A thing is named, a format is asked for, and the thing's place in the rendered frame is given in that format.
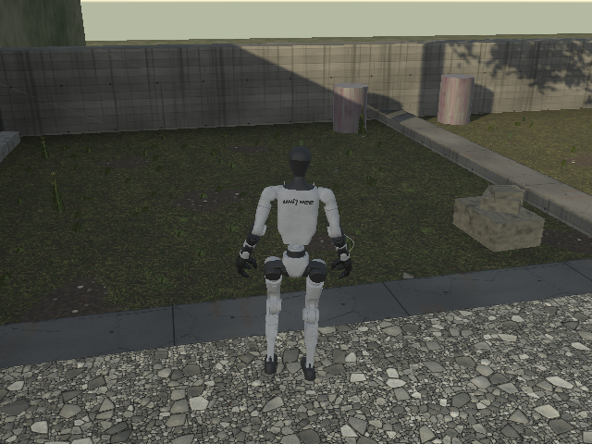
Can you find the left robot foot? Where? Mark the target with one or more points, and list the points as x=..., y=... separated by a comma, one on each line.
x=270, y=367

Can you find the left robot hand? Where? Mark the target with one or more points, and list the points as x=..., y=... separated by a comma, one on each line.
x=241, y=263

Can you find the left robot forearm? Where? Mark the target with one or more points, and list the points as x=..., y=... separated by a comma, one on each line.
x=249, y=244

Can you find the right robot upper arm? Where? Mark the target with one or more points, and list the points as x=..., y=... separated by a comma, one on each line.
x=327, y=197

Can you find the right robot hand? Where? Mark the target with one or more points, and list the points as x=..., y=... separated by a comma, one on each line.
x=342, y=264

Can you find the left robot upper arm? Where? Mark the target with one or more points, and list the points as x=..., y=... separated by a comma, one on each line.
x=268, y=194

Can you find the robot left thigh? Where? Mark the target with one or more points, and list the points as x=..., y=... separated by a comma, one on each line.
x=273, y=276

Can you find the right robot forearm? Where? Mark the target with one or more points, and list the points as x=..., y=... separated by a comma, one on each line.
x=341, y=246

